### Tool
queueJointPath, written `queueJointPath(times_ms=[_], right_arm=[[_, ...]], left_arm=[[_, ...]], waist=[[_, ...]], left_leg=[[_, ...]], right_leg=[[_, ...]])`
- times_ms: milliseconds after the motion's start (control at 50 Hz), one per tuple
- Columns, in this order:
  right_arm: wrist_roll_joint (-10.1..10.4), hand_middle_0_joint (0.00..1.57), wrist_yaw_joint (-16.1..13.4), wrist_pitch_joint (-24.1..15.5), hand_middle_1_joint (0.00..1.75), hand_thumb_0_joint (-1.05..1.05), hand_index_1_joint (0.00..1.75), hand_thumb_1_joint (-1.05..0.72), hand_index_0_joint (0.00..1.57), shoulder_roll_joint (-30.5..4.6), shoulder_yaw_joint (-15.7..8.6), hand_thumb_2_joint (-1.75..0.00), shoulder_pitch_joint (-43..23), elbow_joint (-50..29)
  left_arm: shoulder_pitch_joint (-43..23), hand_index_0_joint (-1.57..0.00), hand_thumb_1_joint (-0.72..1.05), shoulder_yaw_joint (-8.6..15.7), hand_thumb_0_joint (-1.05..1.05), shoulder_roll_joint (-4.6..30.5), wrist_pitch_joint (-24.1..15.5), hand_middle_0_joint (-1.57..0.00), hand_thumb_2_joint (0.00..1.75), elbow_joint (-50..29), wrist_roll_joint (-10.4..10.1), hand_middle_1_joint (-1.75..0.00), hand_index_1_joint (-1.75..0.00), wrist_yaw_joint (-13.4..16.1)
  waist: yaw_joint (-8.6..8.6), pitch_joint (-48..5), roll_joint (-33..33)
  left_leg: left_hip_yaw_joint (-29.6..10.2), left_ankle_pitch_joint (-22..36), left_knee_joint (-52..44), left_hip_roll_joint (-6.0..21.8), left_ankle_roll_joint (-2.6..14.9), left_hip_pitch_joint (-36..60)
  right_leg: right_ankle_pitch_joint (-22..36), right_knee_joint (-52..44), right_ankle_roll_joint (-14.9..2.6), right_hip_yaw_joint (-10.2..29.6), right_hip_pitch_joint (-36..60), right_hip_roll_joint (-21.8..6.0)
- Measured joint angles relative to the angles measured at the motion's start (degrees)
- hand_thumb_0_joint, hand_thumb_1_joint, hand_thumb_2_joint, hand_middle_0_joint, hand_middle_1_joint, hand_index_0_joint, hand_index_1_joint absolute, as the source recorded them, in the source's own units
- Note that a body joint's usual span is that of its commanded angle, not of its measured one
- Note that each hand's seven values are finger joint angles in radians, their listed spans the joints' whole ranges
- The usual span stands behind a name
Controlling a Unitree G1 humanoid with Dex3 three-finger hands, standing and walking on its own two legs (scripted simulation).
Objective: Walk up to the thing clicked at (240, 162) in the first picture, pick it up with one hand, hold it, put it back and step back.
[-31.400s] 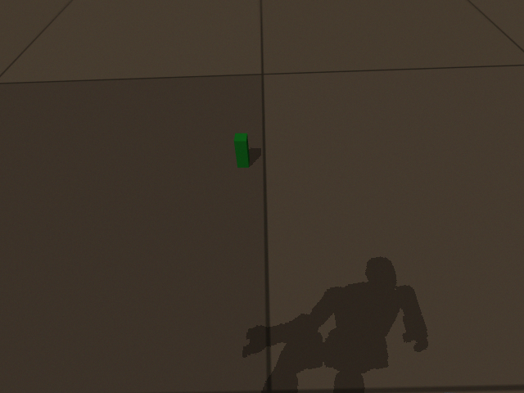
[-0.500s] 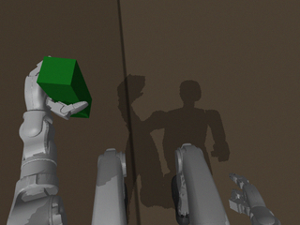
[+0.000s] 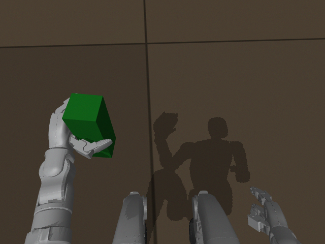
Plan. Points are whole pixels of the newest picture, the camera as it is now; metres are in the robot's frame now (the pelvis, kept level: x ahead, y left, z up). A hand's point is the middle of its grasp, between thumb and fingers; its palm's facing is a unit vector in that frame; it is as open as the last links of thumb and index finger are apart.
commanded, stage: lift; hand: left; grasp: from the side
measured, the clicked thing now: (94, 130) +0.37 +0.19 +0.02
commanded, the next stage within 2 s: hold in 1.00 s
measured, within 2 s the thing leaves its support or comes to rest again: neither
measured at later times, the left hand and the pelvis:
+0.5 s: hand (83, 109) +0.37 +0.18 +0.12, palm faces +0.04 -1.00 -0.02, open 10.6 cm; pelvis +0.03 +0.00 +0.07, yaw +0 degrees
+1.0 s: hand (82, 103) +0.36 +0.17 +0.15, palm faces +0.02 -1.00 +0.00, open 10.6 cm; pelvis +0.04 -0.01 +0.10, yaw +1 degrees
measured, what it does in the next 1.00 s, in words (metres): rises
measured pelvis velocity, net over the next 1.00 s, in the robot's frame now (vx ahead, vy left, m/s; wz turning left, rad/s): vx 0.04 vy -0.01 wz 0.01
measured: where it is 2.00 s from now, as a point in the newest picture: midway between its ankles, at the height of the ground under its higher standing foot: outside the picture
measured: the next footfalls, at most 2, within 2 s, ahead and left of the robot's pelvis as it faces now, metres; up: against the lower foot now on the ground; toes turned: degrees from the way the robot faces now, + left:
none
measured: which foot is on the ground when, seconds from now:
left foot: down 0.00-1.00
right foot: down 0.00-1.00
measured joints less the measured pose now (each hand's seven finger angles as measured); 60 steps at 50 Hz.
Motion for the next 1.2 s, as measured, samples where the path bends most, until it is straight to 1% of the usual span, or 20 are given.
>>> queueJointPath(times_ms=[100,180,280,400,520,640,720,780,980,1200], right_arm=[[-0.4,0.21,0.1,-0.6,0.3,0.01,0.3,-0.91,0.2,-0.1,-0.1,-0.9,0.9,0.2],[-0.5,0.2,0.2,-0.9,0.3,0.01,0.3,-0.92,0.2,0.1,0.1,-0.9,1.8,0.6],[-0.9,0.2,0.3,-1.0,0.3,0.01,0.3,-0.92,0.2,0.6,0.4,-0.9,2.6,1.1],[-1.1,0.21,0.4,-1.0,0.3,0.01,0.3,-0.92,0.2,1.0,0.5,-0.9,3.4,1.7],[-1.3,0.21,0.4,-0.9,0.3,0.01,0.3,-0.92,0.2,1.2,0.6,-0.9,3.8,2.1],[-1.4,0.21,0.5,-0.7,0.3,0.01,0.3,-0.92,0.2,1.0,0.3,-0.9,3.9,2.2],[-1.5,0.2,0.5,-0.6,0.3,0.01,0.3,-0.92,0.2,0.8,0.2,-0.9,3.9,2.4],[-1.5,0.2,0.5,-0.4,0.3,0.01,0.3,-0.91,0.2,0.7,0.1,-0.9,3.8,2.5],[-1.7,0.2,0.6,0.0,0.3,0.01,0.3,-0.91,0.2,0.6,-0.1,-0.9,3.4,3.0],[-1.7,0.2,0.6,-0.1,0.3,0.01,0.3,-0.91,0.2,0.7,-0.1,-0.9,3.3,3.1]], left_arm=[[1.4,-0.78,-0.54,-1.1,-0.01,-0.2,-0.5,-0.77,0.99,0.3,0.9,-1.14,-1.11,0.4],[2.2,-0.78,-0.54,-1.4,-0.01,-0.9,-1.1,-0.77,0.99,0.3,0.1,-1.14,-1.11,0.5],[3.3,-0.78,-0.54,-2.1,-0.01,-1.1,-2.1,-0.77,0.99,0.6,0.5,-1.14,-1.11,0.6],[4.1,-0.78,-0.55,-2.9,-0.01,-1.9,-2.6,-0.77,1.0,1.0,0.4,-1.14,-1.11,0.4],[4.2,-0.78,-0.55,-2.6,-0.01,-2.6,-3.6,-0.77,1.0,1.9,0.0,-1.14,-1.11,0.4],[4.9,-0.78,-0.55,-3.2,-0.01,-2.7,-4.0,-0.77,1.0,2.5,0.3,-1.14,-1.11,-0.5],[5.5,-0.78,-0.55,-2.9,-0.01,-3.3,-4.1,-0.77,1.0,2.6,-0.3,-1.14,-1.11,-0.6],[5.6,-0.78,-0.55,-2.9,-0.01,-3.3,-4.6,-0.77,1.0,3.0,-0.1,-1.14,-1.11,-0.7],[6.0,-0.78,-0.54,-2.6,-0.01,-3.5,-5.2,-0.76,1.0,4.2,-0.5,-1.14,-1.11,-2.3],[6.6,-0.78,-0.54,-2.3,-0.01,-3.9,-5.9,-0.76,0.99,4.2,-0.9,-1.15,-1.11,-2.8]], waist=[[0.07,0.8,-0.4],[0.27,1.6,-0.4],[0.44,2.5,-0.2],[0.78,3.3,0.1],[0.8,4.0,-0.1],[0.83,4.6,-0.3],[0.88,4.8,-0.3],[0.94,5.0,-0.4],[1.02,5.8,-0.3],[1.2,6.5,-0.3]], left_leg=[[0.4,1.2,-4.9,0.1,0.09,5.8],[0.6,2.1,-8.4,0.0,0.19,9.8],[1.1,3.1,-12.3,0.1,0.33,14.3],[1.7,4.1,-16.4,0.1,0.4,19.1],[2.1,5.0,-19.9,0.1,0.31,23.2],[2.2,5.9,-23.1,0.2,0.13,26.9],[2.3,6.4,-24.9,0.3,0.04,29.1],[2.4,6.7,-26.0,0.3,-0.04,30.5],[2.4,7.7,-28.7,0.3,-0.24,33.9],[2.8,8.6,-30.8,0.2,-0.26,36.4]], right_leg=[[1.4,-5.1,0.07,0.1,5.8,0.0],[2.4,-8.6,0.17,0.1,9.8,-0.1],[3.5,-12.6,0.25,0.4,14.2,-0.1],[4.5,-16.5,0.29,0.7,18.8,-0.1],[5.4,-19.7,0.19,0.9,22.6,-0.1],[6.2,-22.8,0.02,0.9,26.2,0.0],[6.7,-24.5,-0.07,0.8,28.3,0.0],[6.9,-25.5,-0.15,0.8,29.6,0.0],[7.8,-27.9,-0.33,0.8,32.9,0.1],[8.5,-29.6,-0.38,1.0,35.1,-0.1]])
